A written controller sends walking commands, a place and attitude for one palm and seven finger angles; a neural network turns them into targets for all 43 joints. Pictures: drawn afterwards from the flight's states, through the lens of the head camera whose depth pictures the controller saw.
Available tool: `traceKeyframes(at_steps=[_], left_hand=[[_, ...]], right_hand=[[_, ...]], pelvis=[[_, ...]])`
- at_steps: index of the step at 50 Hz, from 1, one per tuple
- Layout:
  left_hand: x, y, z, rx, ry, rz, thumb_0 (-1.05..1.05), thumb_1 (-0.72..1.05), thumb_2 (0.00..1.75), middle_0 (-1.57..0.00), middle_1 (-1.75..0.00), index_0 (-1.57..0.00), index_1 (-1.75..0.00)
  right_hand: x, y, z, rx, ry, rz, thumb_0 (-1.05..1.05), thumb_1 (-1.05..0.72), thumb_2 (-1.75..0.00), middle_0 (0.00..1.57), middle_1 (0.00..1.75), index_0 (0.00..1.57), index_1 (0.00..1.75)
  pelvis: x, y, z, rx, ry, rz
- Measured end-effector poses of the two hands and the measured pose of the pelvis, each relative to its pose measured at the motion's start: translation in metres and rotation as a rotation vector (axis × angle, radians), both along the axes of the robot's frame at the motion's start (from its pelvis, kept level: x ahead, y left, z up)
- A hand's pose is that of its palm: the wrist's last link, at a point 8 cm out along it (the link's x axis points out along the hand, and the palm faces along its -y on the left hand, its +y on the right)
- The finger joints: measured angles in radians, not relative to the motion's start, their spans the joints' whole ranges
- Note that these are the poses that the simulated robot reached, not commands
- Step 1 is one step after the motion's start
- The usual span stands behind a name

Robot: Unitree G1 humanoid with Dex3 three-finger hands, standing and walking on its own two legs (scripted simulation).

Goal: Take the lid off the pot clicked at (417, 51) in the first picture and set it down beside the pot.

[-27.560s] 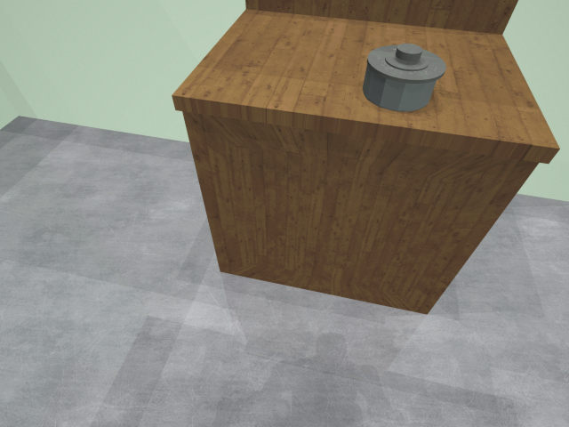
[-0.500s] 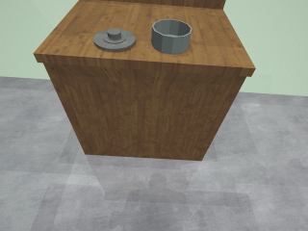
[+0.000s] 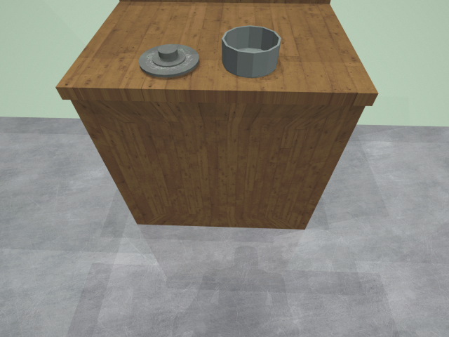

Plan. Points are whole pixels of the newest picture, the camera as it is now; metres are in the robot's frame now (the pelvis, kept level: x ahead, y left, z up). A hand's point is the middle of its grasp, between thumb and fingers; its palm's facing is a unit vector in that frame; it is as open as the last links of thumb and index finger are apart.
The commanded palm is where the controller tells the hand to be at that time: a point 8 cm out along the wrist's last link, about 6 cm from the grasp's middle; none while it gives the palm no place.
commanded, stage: let the arm hang, fingers relaxed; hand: left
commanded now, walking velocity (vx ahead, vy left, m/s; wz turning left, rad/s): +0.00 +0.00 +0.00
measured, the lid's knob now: (167, 51) +0.81 +0.20 +0.09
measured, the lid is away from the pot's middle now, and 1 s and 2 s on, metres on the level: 0.23 0.23 0.23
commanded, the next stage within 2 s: look to check the result in 0.90 s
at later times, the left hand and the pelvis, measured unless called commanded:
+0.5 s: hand out of the picture +0.03 +0.17 -0.18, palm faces +0.00 -0.98 -0.20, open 7.3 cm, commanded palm none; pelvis +0.01 +0.00 +0.00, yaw -1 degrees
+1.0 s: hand out of the picture +0.02 +0.17 -0.18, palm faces +0.01 -0.98 -0.19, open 7.4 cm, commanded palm none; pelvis +0.01 +0.00 +0.00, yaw -1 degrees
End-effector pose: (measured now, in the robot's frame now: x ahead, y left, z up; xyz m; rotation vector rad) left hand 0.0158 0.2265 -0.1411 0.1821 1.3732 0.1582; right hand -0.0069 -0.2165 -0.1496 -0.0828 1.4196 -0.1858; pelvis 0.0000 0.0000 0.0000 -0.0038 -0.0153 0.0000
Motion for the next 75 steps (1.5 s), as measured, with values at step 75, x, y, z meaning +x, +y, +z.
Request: traceKeyframes(at_steps=[75], left_hand=[[-0.01, -0.006, -0.006, -0.032, 0.04, 0.011, 0.01, 0.91, 0.9, -0.19, -0.3, -0.2, -0.3]], right_hand=[[-0.014, 0.01, 0.005, -0.005, 0.018, -0.051, 0.0, -0.91, -0.9, 0.2, 0.29, 0.2, 0.29]], pelvis=[[0.003, 0.002, 0.002, 0.0, -0.016, -0.024]])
